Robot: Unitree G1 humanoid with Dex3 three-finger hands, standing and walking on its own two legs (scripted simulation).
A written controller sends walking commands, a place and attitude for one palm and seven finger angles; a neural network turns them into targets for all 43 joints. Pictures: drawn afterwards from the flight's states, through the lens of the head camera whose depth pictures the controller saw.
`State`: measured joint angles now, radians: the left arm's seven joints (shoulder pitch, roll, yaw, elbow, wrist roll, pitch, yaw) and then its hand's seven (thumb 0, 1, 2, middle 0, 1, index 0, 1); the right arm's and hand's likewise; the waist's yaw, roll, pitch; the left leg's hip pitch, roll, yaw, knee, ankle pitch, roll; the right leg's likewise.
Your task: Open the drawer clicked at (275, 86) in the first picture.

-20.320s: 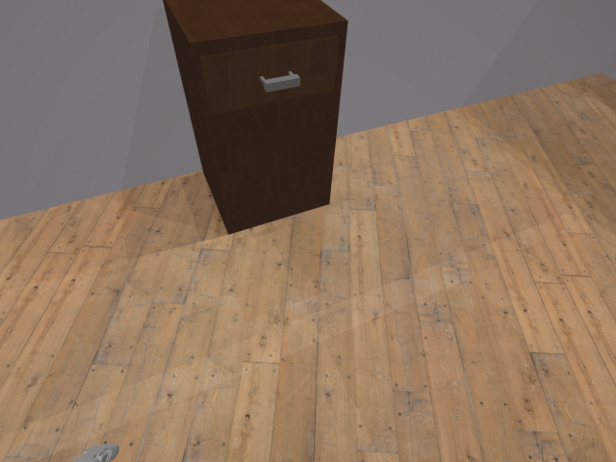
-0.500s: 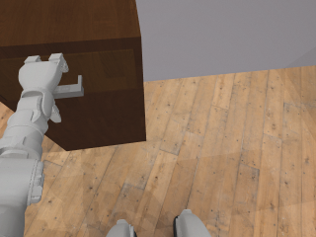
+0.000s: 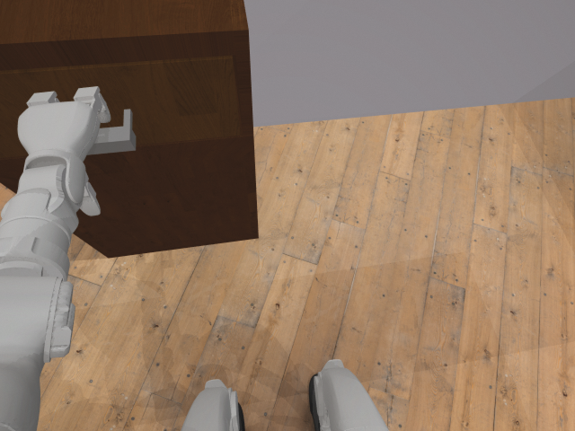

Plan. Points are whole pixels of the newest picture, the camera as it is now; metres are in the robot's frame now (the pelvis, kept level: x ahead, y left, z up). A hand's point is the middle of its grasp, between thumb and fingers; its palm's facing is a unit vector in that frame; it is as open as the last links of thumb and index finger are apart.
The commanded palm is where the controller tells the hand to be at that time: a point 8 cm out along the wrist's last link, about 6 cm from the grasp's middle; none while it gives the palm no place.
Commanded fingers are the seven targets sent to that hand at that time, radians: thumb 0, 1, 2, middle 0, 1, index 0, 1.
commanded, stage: lower the fingers behind the handle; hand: left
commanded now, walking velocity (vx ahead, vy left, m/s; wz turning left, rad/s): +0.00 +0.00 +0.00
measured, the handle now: (95, 129) +0.57 +0.25 -0.02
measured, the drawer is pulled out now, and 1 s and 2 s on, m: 0.00 0.00 0.00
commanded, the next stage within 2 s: lift the fingers back up to retry in 1.02 s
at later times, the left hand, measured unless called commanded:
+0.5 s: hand (85, 151) +0.52 +0.26 -0.01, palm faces -0.07 +0.01 -1.00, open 13.8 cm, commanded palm +0.51 +0.25 +0.01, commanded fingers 0.00 -0.50 0.30 -0.30 -1.20 -0.30 -1.20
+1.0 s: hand (86, 152) +0.52 +0.26 -0.02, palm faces -0.05 +0.02 -1.00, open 13.8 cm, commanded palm +0.51 +0.25 +0.01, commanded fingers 0.00 -0.50 0.30 -0.30 -1.20 -0.30 -1.20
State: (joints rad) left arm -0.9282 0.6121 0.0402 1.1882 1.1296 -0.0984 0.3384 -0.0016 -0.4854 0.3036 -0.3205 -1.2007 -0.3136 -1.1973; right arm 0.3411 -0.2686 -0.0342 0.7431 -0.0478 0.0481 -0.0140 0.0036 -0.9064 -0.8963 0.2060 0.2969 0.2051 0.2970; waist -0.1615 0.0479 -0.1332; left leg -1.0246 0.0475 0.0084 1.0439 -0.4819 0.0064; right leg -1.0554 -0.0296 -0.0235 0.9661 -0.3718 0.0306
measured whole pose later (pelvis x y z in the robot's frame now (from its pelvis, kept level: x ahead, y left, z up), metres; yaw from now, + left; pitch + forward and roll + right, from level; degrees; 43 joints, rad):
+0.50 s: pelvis -0.01 +0.00 -0.02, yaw +0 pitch +28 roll -3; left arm -1.01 0.64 0.02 1.21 1.13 -0.07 0.34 0.00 -0.49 0.30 -0.32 -1.29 -0.32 -1.21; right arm 0.33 -0.27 0.00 0.71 -0.04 0.05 -0.01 0.00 -0.91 -0.90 0.21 0.30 0.21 0.30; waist -0.18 0.05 -0.14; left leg -1.15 0.05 0.00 1.17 -0.51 0.02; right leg -1.18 -0.03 -0.02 1.08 -0.40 0.04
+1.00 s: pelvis -0.04 +0.00 -0.05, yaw +0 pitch +30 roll -3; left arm -1.10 0.71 0.02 1.19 1.12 -0.08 0.28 0.00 -0.49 0.30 -0.29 -1.34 -0.32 -1.20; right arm 0.33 -0.29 0.02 0.67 -0.01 0.03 -0.03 0.00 -0.91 -0.90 0.21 0.30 0.21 0.30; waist -0.20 0.06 -0.12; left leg -1.29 0.04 0.00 1.28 -0.51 0.02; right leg -1.32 -0.03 -0.02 1.19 -0.39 0.04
